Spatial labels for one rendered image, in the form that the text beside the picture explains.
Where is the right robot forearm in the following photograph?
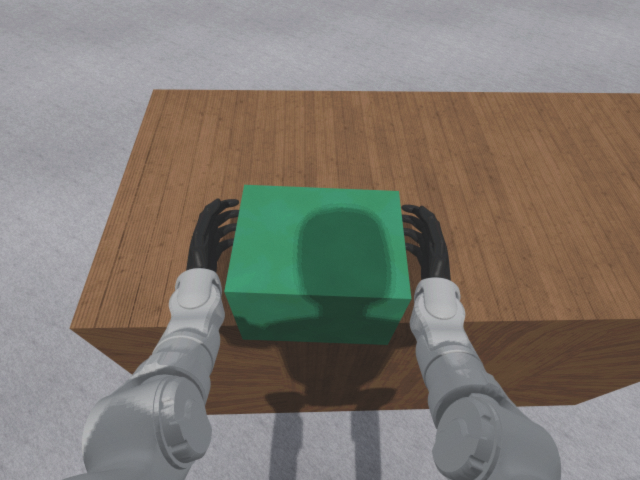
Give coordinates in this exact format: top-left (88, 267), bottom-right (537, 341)
top-left (410, 277), bottom-right (533, 429)

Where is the robot right hand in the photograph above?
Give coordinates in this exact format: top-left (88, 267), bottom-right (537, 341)
top-left (401, 205), bottom-right (451, 281)

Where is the pedestal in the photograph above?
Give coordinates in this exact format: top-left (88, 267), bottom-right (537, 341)
top-left (69, 89), bottom-right (640, 415)

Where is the robot right upper arm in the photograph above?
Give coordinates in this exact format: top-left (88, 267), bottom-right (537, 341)
top-left (432, 396), bottom-right (561, 480)

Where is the left robot forearm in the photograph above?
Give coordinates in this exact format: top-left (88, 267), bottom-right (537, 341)
top-left (82, 268), bottom-right (225, 473)

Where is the robot left hand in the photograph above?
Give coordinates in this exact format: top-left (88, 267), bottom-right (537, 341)
top-left (186, 198), bottom-right (239, 272)

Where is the carton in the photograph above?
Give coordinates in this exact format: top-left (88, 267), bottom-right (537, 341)
top-left (224, 185), bottom-right (411, 345)

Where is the robot left upper arm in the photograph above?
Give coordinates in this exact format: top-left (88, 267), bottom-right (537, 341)
top-left (63, 376), bottom-right (212, 480)

